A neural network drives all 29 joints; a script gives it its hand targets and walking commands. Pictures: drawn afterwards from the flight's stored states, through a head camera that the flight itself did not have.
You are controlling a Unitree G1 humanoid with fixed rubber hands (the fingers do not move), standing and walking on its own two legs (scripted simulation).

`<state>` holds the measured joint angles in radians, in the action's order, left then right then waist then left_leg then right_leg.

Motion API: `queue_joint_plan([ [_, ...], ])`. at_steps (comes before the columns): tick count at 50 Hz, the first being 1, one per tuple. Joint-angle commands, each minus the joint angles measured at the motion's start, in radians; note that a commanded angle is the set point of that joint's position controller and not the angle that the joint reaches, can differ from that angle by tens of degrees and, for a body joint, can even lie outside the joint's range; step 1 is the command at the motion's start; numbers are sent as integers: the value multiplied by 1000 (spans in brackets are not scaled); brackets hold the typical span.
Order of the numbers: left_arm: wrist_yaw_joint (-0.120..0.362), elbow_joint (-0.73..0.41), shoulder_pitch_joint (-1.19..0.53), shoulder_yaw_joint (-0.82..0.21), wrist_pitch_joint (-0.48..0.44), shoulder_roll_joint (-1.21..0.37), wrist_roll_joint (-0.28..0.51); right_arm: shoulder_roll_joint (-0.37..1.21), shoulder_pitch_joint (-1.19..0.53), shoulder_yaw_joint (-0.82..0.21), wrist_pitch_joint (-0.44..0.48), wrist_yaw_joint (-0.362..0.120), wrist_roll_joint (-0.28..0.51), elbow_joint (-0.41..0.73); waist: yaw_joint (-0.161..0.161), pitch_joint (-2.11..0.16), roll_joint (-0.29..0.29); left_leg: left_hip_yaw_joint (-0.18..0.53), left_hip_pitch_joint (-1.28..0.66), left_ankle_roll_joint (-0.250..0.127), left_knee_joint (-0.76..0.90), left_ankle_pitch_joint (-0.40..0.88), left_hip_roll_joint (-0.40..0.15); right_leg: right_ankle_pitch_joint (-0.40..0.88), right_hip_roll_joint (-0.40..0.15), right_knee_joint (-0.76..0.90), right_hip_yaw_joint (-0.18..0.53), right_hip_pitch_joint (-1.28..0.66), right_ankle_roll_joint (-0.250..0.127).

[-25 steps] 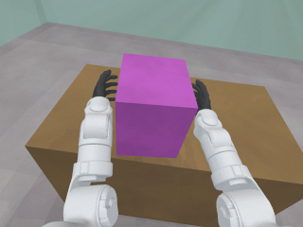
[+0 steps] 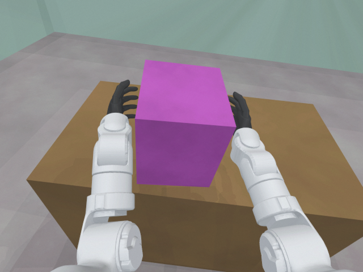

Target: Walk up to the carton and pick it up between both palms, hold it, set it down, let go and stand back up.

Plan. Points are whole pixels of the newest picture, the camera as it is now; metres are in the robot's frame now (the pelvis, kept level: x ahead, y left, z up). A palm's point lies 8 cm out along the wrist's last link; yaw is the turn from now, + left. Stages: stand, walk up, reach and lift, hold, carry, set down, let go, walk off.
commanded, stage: hold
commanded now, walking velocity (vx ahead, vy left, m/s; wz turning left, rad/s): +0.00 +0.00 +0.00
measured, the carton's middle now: (178, 125) +0.40 +0.00 +0.14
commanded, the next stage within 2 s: set down in 1.90 s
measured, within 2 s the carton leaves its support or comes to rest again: neither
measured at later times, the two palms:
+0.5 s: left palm (109, 115) +0.36 +0.14 +0.20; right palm (238, 125) +0.35 -0.12 +0.18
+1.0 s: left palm (109, 114) +0.36 +0.14 +0.21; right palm (240, 124) +0.35 -0.13 +0.18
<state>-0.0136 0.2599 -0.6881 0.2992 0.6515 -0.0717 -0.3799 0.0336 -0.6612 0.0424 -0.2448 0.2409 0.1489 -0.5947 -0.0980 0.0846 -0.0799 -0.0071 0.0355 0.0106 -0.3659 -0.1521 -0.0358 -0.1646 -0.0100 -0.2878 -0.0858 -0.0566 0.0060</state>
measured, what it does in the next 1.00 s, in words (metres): stands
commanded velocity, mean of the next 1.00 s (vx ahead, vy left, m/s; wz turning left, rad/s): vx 0.00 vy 0.00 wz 0.00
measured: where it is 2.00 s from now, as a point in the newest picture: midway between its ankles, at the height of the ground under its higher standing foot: outside the picture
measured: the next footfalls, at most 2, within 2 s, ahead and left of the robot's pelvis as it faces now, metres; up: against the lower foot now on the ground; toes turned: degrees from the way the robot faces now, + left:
none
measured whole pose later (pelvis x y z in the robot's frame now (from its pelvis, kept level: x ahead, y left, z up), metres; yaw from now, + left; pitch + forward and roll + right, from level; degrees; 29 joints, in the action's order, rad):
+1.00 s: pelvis +0.00 +0.00 +0.00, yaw +0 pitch -13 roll -1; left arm 0.02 0.08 -0.66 0.29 0.78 -0.09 -0.41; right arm 0.03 -0.64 0.01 -0.34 0.26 0.19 -0.47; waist -0.09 0.11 -0.08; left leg 0.00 -0.01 0.01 -0.37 -0.16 -0.03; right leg -0.18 -0.01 -0.30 -0.08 -0.10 0.00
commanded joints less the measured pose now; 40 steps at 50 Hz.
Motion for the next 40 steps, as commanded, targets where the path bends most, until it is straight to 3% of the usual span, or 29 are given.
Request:
queue_joint_plan([
  [1, 155, -53, -622, -459, -45, -599, 145, 521, -919, -341, 94, -103, 39, 344, -1, -452, 110, -17, -208, 5, 25, 190, 72, 161, 59, 45, -18, 31, 55],
  [2, 156, -78, -618, -466, -47, -596, 153, 534, -923, -364, 96, -102, 56, 368, 1, -492, 99, -15, -218, 2, 15, 220, 74, 208, 60, 33, -13, 16, 62],
  [6, 148, -97, -637, -462, -47, -602, 157, 543, -946, -367, 91, -102, 57, 380, 11, -503, 90, -12, -216, -2, 19, 219, 74, 198, 60, 35, -11, 7, 55],
  [7, 147, -94, -623, -463, -38, -604, 152, 537, -926, -364, 87, -100, 57, 370, 11, -488, 109, -19, -214, 0, 18, 236, 75, 211, 61, 35, -8, 8, 53],
  [10, 148, -180, -644, -503, -31, -601, 160, 527, -895, -388, 77, -96, 84, 378, -4, -534, 138, -10, -239, 16, 6, 272, 69, 220, 64, 27, -15, -6, 52],
  [11, 145, -151, -609, -498, -18, -591, 151, 515, -894, -387, 71, -95, 80, 387, -10, -500, 145, -14, -243, 21, 7, 266, 67, 194, 68, 32, -16, 7, 51],
  [12, 147, -165, -604, -503, -8, -596, 149, 513, -878, -371, 61, -95, 82, 370, -21, -470, 144, -9, -246, 22, 14, 252, 65, 180, 69, 41, -19, 20, 47],
  [14, 152, -159, -578, -489, 12, -595, 144, 498, -877, -379, 53, -92, 79, 378, -14, -416, 123, -12, -220, 18, 23, 227, 66, 145, 70, 41, -19, 15, 42],
  [18, 151, -218, -598, -518, 29, -595, 169, 516, -880, -386, 40, -87, 89, 418, -28, -466, 121, -10, -231, 15, 13, 219, 65, 137, 67, 34, -17, 9, 43],
  [22, 153, -226, -610, -518, 41, -590, 158, 521, -876, -389, 27, -94, 95, 424, -13, -437, 148, -17, -193, 10, 32, 175, 66, 96, 62, 31, -15, 10, 45],
  [23, 152, -232, -618, -511, 38, -580, 156, 530, -903, -397, 30, -93, 94, 451, -4, -471, 123, -15, -211, 4, 26, 187, 71, 118, 65, 28, -15, 15, 50],
  [24, 149, -242, -616, -518, 41, -584, 163, 535, -909, -403, 30, -91, 101, 464, -7, -464, 138, -17, -208, 6, 26, 197, 71, 122, 61, 31, -11, 21, 49],
  [28, 162, -188, -574, -477, 63, -566, 136, 528, -898, -396, 16, -84, 88, 434, 13, -407, 97, -30, -173, -13, 48, 140, 74, 89, 65, 41, -16, 1, 54],
  [32, 161, -256, -610, -519, 61, -582, 168, 532, -898, -392, 8, -79, 96, 461, -20, -437, 122, -17, -203, 3, 33, 174, 65, 94, 68, 39, -14, 25, 49],
  [35, 168, -236, -584, -495, 71, -569, 149, 521, -869, -388, -2, -82, 91, 428, -4, -416, 127, -23, -194, 4, 40, 156, 68, 73, 67, 37, -16, 9, 46],
  [38, 171, -221, -596, -511, 73, -585, 164, 512, -881, -367, -2, -85, 74, 434, -23, -408, 137, -23, -181, 11, 51, 114, 65, 30, 68, 41, -22, 26, 41],
  [40, 168, -264, -614, -528, 63, -596, 174, 525, -899, -377, 6, -89, 90, 474, -21, -453, 145, -16, -191, 13, 39, 160, 64, 73, 69, 34, -21, 8, 39],
])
